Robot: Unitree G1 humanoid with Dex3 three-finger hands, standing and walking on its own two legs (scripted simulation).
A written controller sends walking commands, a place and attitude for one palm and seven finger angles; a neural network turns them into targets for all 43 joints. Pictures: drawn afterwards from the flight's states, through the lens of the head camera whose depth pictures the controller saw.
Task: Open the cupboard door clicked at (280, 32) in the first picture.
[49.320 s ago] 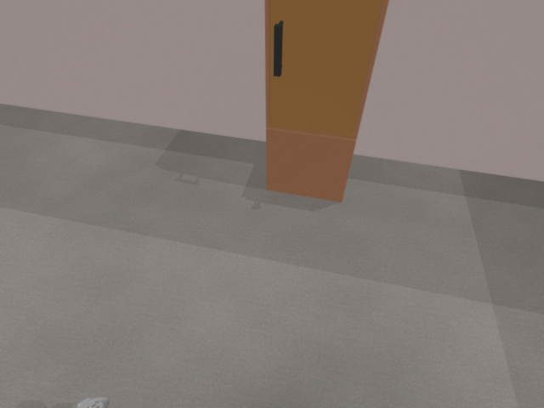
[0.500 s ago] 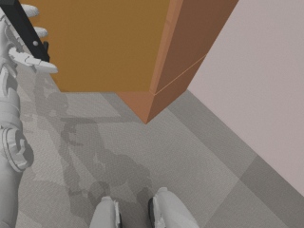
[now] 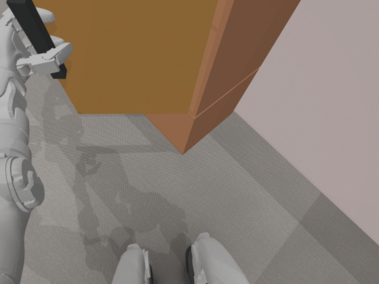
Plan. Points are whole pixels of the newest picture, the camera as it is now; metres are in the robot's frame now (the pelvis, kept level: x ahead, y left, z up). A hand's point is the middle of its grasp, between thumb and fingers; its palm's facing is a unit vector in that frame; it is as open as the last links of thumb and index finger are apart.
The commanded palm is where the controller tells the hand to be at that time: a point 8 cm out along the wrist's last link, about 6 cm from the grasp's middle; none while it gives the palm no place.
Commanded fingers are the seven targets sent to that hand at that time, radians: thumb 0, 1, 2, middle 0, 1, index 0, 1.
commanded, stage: close the thumb around the handle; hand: left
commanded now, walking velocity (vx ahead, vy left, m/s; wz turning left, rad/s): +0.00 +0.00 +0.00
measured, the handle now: (44, 33) +0.59 +0.21 +0.09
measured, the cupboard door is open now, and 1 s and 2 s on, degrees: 51 77 100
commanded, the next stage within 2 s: pull the door open along its arc in 0.22 s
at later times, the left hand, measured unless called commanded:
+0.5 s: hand (55, 54) +0.54 +0.19 +0.08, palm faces -0.04 -1.00 -0.01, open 5.7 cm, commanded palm +0.51 +0.23 +0.08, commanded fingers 0.00 0.90 0.90 -0.40 -1.35 -0.40 -1.35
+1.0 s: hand (83, 120) +0.41 +0.14 +0.09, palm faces +0.28 -0.96 +0.05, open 6.3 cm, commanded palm +0.34 +0.20 +0.08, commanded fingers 0.00 0.90 0.90 -0.40 -1.35 -0.40 -1.35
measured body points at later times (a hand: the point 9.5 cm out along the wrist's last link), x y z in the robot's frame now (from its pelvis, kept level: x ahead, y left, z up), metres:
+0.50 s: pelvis +0.00 +0.00 +0.00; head +0.16 +0.03 +0.43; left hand +0.54 +0.25 +0.09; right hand -0.02 -0.26 -0.10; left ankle +0.00 +0.09 -0.65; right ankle +0.03 -0.13 -0.65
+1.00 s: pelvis +0.03 -0.01 +0.03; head +0.10 -0.01 +0.47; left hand +0.38 +0.19 +0.09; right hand +0.16 -0.25 -0.08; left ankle +0.00 +0.09 -0.65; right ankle +0.03 -0.13 -0.65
